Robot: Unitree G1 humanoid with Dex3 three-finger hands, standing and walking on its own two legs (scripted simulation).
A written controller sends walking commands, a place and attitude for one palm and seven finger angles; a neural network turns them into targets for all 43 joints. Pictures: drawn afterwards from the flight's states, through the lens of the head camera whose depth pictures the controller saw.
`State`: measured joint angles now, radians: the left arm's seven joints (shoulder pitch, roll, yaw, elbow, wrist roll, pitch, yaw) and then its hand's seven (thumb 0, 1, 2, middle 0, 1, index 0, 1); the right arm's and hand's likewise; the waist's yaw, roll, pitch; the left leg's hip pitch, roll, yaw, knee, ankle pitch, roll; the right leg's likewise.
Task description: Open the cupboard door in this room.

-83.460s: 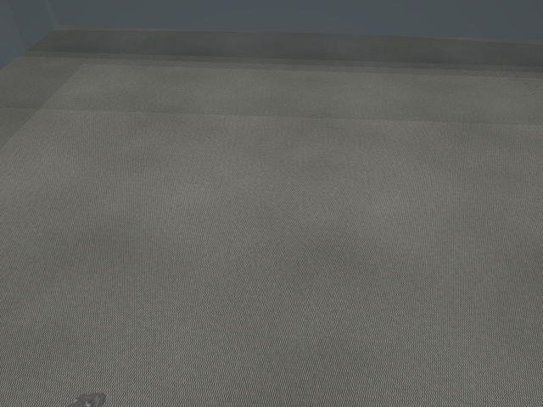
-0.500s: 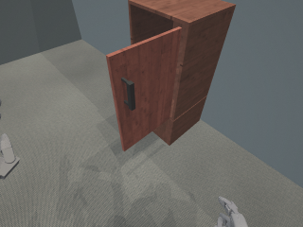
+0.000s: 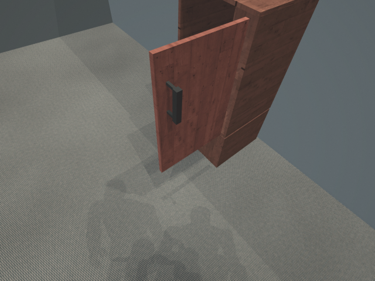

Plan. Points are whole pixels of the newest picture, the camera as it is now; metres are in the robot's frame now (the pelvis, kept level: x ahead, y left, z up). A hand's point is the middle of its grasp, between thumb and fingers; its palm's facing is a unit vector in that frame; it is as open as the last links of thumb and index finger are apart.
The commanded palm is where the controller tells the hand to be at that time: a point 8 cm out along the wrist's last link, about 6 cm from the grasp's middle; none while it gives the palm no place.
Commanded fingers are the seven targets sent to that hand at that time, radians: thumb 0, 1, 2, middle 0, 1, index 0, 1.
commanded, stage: let the arm hang, fingers relaxed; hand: left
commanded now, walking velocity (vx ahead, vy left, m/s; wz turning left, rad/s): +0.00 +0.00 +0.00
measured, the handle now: (173, 103) +0.61 +0.09 -0.02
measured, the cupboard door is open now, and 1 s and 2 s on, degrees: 90 90 90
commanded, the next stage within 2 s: look to check the result in 0.70 s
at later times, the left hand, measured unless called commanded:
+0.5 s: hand out of the picture +0.01 +0.17 -0.17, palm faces +0.03 -0.98 -0.20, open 7.3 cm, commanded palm none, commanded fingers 0.00 0.90 0.90 -0.20 -0.30 -0.20 -0.30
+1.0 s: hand out of the picture +0.01 +0.16 -0.17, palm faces +0.04 -0.98 -0.20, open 7.4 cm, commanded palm none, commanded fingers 0.00 0.90 0.90 -0.20 -0.30 -0.20 -0.30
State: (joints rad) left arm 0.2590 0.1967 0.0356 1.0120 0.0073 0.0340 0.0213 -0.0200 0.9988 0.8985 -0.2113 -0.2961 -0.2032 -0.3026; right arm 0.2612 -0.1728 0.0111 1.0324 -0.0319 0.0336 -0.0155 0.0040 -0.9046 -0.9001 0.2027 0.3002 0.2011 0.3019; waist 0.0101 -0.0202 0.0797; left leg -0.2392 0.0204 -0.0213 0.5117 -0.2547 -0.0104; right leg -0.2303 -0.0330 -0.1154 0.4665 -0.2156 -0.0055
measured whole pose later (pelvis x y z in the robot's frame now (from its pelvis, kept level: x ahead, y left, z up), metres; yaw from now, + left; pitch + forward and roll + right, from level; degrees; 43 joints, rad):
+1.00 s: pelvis +0.00 -0.01 +0.00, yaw -1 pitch -2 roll +0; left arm 0.24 0.13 0.03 1.15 0.00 0.01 0.03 0.01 0.91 0.90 -0.20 -0.30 -0.20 -0.30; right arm 0.28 -0.13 0.00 1.13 -0.03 0.01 -0.03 0.00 -0.91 -0.90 0.20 0.30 0.20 0.30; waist 0.00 0.02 0.07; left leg -0.18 0.03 -0.01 0.43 -0.22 -0.02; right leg -0.20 -0.03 -0.10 0.43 -0.20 -0.02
